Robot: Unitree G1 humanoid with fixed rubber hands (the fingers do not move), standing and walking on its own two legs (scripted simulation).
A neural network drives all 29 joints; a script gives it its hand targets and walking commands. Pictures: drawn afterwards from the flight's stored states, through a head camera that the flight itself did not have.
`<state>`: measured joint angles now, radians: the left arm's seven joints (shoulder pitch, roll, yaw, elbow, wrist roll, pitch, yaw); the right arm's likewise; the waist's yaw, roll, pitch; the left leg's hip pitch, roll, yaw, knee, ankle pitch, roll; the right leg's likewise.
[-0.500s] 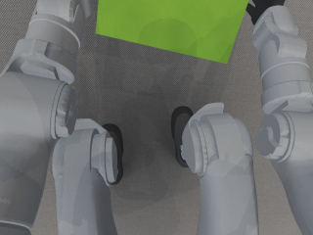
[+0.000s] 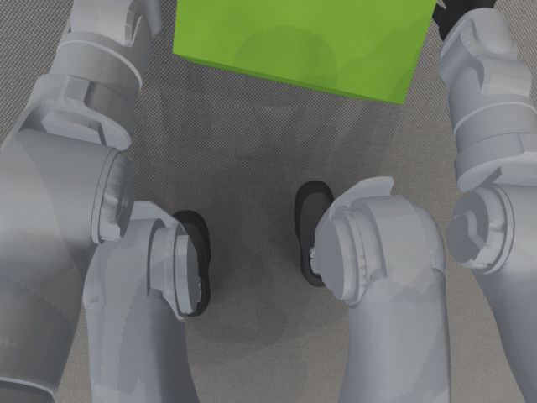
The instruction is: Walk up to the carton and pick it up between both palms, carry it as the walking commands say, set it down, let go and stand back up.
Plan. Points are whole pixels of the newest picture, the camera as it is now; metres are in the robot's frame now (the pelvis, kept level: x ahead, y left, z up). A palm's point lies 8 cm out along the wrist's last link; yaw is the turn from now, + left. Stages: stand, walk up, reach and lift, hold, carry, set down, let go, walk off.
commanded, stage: set down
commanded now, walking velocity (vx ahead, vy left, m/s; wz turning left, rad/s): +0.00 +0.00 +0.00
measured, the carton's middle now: (298, 0) +0.52 -0.09 -0.27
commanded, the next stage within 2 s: let go in 1.92 s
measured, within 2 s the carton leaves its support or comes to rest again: neither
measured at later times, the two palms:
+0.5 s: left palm out of the picture +0.56 +0.10 -0.21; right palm (500, 15) +0.48 -0.30 -0.19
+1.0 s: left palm out of the picture +0.58 +0.09 -0.09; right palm out of the picture +0.47 -0.31 -0.09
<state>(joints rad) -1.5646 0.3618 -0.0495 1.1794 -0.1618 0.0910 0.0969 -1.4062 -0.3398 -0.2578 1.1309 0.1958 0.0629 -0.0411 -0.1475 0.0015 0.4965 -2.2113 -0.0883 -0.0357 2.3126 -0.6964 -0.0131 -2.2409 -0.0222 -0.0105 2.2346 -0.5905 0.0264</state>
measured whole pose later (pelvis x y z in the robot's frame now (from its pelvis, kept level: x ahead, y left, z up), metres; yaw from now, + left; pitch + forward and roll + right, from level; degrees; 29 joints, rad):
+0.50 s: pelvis -0.01 -0.01 -0.01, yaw -1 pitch +33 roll -2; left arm -1.53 0.47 -0.08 1.09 -0.23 0.13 0.07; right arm -1.40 -0.40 -0.23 1.12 0.28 0.05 -0.08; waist -0.14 -0.03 0.52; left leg -2.22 -0.05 -0.04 2.34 -0.68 -0.02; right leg -2.27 -0.04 -0.04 2.25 -0.55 -0.02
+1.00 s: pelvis -0.02 +0.00 +0.07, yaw -1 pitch +33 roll +2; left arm -1.50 0.49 0.09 0.80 -0.20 0.34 0.09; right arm -1.28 -0.38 -0.25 0.60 0.23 0.33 -0.14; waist -0.15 0.01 0.53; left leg -1.99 -0.02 0.02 2.06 -0.63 -0.01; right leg -2.08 0.03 0.03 2.00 -0.49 0.01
